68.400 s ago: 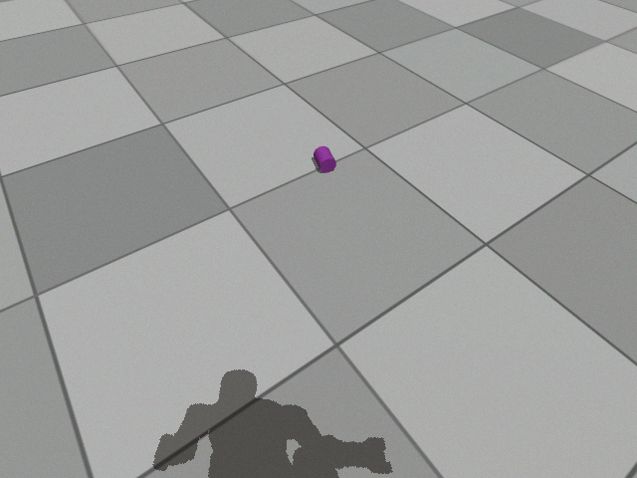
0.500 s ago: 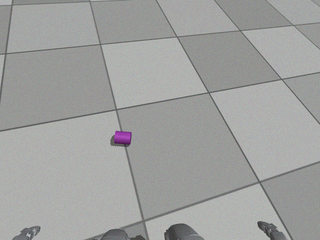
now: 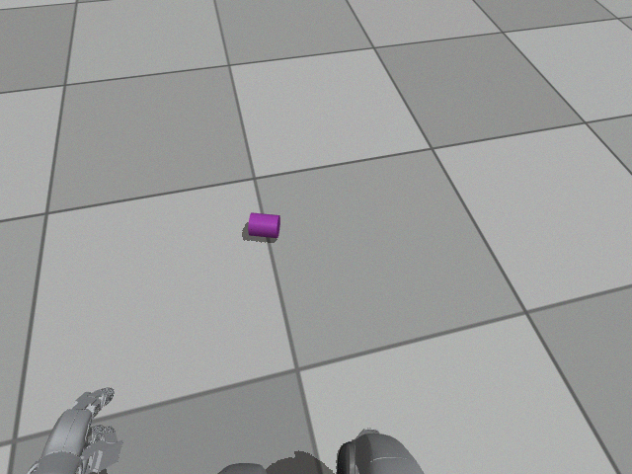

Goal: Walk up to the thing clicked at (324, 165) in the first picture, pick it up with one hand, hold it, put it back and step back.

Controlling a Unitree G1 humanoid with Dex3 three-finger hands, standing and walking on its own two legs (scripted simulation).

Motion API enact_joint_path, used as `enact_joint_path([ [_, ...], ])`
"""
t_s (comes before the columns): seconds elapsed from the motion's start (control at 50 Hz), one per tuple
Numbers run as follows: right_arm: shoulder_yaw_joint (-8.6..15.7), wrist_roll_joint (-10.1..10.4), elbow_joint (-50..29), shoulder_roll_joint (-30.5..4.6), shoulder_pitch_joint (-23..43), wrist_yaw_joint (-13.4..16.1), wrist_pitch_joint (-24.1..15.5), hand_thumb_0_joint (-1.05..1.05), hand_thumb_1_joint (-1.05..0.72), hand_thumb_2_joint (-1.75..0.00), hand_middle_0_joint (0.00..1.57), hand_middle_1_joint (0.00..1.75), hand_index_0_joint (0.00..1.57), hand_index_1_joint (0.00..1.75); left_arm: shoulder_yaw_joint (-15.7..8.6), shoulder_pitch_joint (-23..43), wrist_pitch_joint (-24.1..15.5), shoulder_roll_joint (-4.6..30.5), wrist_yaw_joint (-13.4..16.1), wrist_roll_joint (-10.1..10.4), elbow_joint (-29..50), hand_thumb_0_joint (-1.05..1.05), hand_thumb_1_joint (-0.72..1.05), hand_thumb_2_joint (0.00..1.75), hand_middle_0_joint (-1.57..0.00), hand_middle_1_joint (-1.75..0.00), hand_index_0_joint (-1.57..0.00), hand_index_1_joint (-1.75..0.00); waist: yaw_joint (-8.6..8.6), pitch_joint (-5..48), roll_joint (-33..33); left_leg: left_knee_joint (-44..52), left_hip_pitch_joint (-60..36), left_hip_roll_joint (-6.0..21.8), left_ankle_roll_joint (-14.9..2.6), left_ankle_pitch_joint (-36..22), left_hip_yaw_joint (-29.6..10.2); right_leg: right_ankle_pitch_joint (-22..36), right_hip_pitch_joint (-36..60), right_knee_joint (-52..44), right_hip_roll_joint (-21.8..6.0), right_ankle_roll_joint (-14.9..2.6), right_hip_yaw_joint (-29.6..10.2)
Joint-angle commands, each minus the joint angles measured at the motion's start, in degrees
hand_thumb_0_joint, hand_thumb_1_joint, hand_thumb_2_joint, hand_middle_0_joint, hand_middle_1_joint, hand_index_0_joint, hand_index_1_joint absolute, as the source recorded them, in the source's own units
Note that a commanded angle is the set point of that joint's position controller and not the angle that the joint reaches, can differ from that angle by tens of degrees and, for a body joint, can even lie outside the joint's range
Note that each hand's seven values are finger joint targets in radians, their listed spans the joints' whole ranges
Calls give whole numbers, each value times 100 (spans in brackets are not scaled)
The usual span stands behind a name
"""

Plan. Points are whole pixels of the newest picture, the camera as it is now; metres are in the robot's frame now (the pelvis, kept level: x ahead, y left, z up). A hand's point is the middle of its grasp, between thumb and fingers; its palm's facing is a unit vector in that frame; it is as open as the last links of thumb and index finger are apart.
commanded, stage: step back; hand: left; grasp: from above
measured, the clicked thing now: (264, 225) +0.92 +0.16 -0.71
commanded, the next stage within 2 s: stand in 1.50 s
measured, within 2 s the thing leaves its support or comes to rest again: neither
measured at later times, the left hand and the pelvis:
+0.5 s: hand out of the picture -0.12 +0.22 -0.13, palm faces -0.05 -0.91 -0.42, open 7.4 cm; pelvis -0.17 -0.04 +0.01, yaw -5 degrees
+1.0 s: hand out of the picture -0.11 +0.23 -0.13, palm faces -0.02 -0.91 -0.41, open 7.4 cm; pelvis -0.18 -0.05 +0.01, yaw -1 degrees
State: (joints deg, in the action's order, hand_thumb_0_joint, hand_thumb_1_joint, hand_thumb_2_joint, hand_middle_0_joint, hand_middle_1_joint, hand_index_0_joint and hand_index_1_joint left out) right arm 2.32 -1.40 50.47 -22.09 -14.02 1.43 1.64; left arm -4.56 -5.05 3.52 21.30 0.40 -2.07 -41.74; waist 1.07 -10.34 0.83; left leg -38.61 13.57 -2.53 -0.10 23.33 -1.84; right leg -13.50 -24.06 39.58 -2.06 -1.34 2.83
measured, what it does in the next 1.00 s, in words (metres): walks backwards: right foot, then left foot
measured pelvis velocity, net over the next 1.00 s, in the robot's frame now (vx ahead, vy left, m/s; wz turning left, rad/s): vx -0.18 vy -0.05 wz -0.02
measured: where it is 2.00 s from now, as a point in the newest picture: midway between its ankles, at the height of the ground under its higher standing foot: outside the picture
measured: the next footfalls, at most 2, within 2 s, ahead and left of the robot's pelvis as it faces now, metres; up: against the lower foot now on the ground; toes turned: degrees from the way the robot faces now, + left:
right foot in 0.34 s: -0.15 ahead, -0.17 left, +0.00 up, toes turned -2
left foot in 0.68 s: -0.16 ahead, +0.09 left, +0.00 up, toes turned -2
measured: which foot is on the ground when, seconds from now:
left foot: down 0.00-0.38, up 0.40-0.66, down 0.68-1.00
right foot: down 0.00-0.02, up 0.04-0.32, down 0.34-0.70, up 0.72-0.96, down 0.98-1.00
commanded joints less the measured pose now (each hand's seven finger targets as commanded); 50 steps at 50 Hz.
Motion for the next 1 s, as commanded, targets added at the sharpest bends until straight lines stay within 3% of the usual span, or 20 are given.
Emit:
enact_joint_path([
  [0.0,539,-134,-349,-1669,-296,80,-183,0,-90,-90,20,30,20,30,-215,-295,34,953,42,124,434,0,90,90,-20,-30,-20,-30,-182,1426,-1034,1784,-708,1712,-761,-2313,-2138,-623,-163,963,138,-74,-573],
  [0.04,621,-132,-618,-2215,339,89,-210,0,-90,-90,20,30,20,30,-365,248,38,1265,136,65,465,0,90,90,-20,-30,-20,-30,66,988,-1559,2089,1005,2937,-1944,-2716,-3200,-2412,109,3008,381,84,-1231],
  [0.1,376,-173,-739,-1430,901,123,-224,0,-90,-90,20,30,20,30,-368,-324,63,1196,64,150,54,0,90,90,-20,-30,-20,-30,-398,897,-627,1508,636,1731,-1340,-3416,-1212,-1670,-145,3714,785,64,-1406],
  [0.24,431,-69,-654,-1356,387,82,-116,0,-90,-90,20,30,20,30,-199,-541,-188,989,52,97,-66,0,90,90,-20,-30,-20,-30,-56,1489,-1218,817,-1230,1681,-1300,-3252,-934,-1678,-32,367,153,257,-780],
  [0.3,437,-50,-615,-1537,555,-5,48,0,-90,-90,20,30,20,30,-208,-1103,-351,954,69,84,-555,0,90,90,-20,-30,-20,-30,-184,1766,-1260,285,-669,1357,-985,-2508,-578,-476,1238,-1882,433,165,-114],
  [0.32,397,-29,-614,-1392,602,-34,92,0,-90,-90,20,30,20,30,-263,-1259,-389,1102,88,23,-730,0,90,90,-20,-30,-20,-30,-261,1745,-919,-53,-62,1148,-800,-1923,-432,-84,1710,-2020,358,80,-384],
  [0.36,238,-5,-829,-837,606,-24,79,0,-90,-90,20,30,20,30,-481,-1009,-418,1981,76,-61,-568,0,90,90,-20,-30,-20,-30,-215,1179,1033,-1203,2139,-5,-120,876,-239,-839,1571,-2032,-1305,-563,-3052],
  [0.38,377,-17,-817,-1126,1004,59,101,0,-90,-90,20,30,20,30,-527,-555,-412,2423,105,-93,-400,0,90,90,-20,-30,-20,-30,-549,884,1348,-2026,1460,108,29,1136,-892,-1047,-9,-2351,-2206,-1408,-3891],
  [0.4,463,23,-690,-1354,959,29,107,0,-90,-90,20,30,20,30,-485,-130,-435,2182,129,-45,-348,0,90,90,-20,-30,-20,-30,-271,486,1055,-2436,1033,337,9,762,-1108,-1398,-728,-2462,-2163,-1361,-3587],
  [0.46,357,81,-371,-1109,627,-50,46,0,-90,-90,20,30,20,30,-344,2,-507,1564,157,-29,-438,0,90,90,-20,-30,-20,-30,-38,491,480,-2590,1481,-206,60,33,-797,491,421,-1562,-1013,-830,-1586],
  [0.56,330,-40,-358,-1072,805,-176,-119,0,-90,-90,20,30,20,30,-429,-751,-559,1683,99,-104,-652,0,90,90,-20,-30,-20,-30,-549,623,1020,-765,1731,136,172,467,-331,-2047,1556,-1826,-1049,-889,-1972],
  [0.64,460,-83,20,-1086,124,-243,-257,0,-90,-90,20,30,20,30,-324,-395,-462,1715,17,-42,-609,0,90,90,-20,-30,-20,-30,-82,768,952,1519,-368,145,-113,167,98,-1875,477,-1406,-1084,-727,-1593],
  [0.66,538,-116,153,-1181,-126,-220,-303,0,-90,-90,20,30,20,30,-209,-615,-429,1366,23,-39,-635,0,90,90,-20,-30,-20,-30,-31,959,249,1836,-1204,164,-193,-19,-303,-1408,30,-468,-694,-476,-1124],
  [0.7,677,-156,52,-2060,-220,-203,-340,0,-90,-90,20,30,20,30,-157,-439,-454,1147,55,90,-596,0,90,90,-20,-30,-20,-30,123,741,-1267,2797,-985,2126,-1212,2575,-3700,-1948,-1629,1521,266,39,-121],
  [0.72,707,-83,53,-2117,-126,-224,-336,0,-90,-90,20,30,20,30,-271,25,-497,1604,64,-4,-612,0,90,90,-20,-30,-20,-30,242,160,-846,3027,139,2378,-1571,3018,-3921,-1976,-1215,1763,-48,1,-692],
  [0.78,490,-117,-60,-1368,365,-200,-416,0,-90,-90,20,30,20,30,-233,-524,-576,1391,-52,93,-842,0,90,90,-20,-30,-20,-30,-180,248,-685,2469,-225,1402,-998,856,-1906,-1165,-793,1301,-123,-23,-571],
  [0.88,494,-87,-32,-1398,198,-211,-382,0,-90,-90,20,30,20,30,-224,-504,-637,1230,-126,89,-900,0,90,90,-20,-30,-20,-30,-31,550,-1103,2066,254,1286,-995,222,-1259,-1018,493,-58,102,55,-153],
  [0.94,399,-10,-121,-1199,441,-211,-254,0,-90,-90,20,30,20,30,-248,-1118,-677,1183,-36,65,-1210,0,90,90,-20,-30,-20,-30,-422,805,-802,1092,943,1016,-703,193,-827,-230,1873,-1120,401,35,103],
  [0.96,281,21,-113,-866,313,-185,-227,0,-90,-90,20,30,20,30,-284,-1263,-711,1274,19,32,-1264,0,90,90,-20,-30,-20,-30,-506,953,-255,355,1245,790,-534,21,-609,-204,2394,-1484,199,24,-330],
  [0.98,176,64,-203,-535,207,-177,-244,0,-90,-90,20,30,20,30,-378,-1361,-763,1640,69,-54,-1267,0,90,90,-20,-30,-20,-30,-538,1034,832,-907,2005,52,-235,374,-338,-685,2724,-2049,-878,-322,-2185],
])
